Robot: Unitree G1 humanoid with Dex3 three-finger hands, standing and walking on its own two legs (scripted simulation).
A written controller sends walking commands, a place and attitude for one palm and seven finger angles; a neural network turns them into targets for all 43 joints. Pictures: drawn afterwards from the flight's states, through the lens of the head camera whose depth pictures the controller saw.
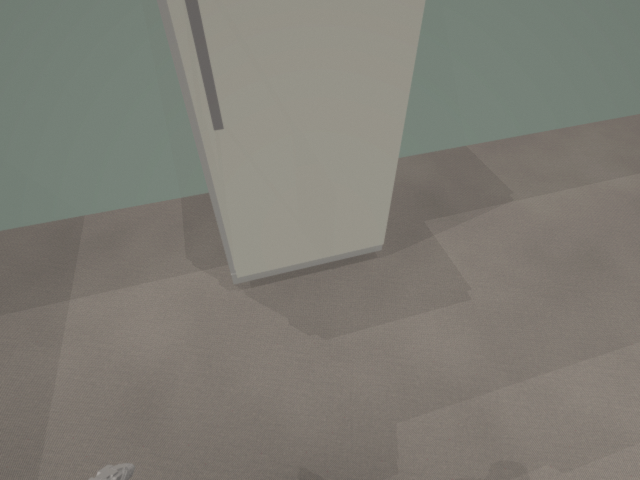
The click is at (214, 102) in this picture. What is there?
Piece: fridge door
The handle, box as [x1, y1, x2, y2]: [185, 0, 223, 129]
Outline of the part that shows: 185,0 214,129 220,129 223,127 197,0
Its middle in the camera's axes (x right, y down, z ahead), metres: -0.26 -0.42 +0.83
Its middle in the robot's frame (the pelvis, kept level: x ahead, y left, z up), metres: +0.91 +0.31 +0.17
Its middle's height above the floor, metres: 0.94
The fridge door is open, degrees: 0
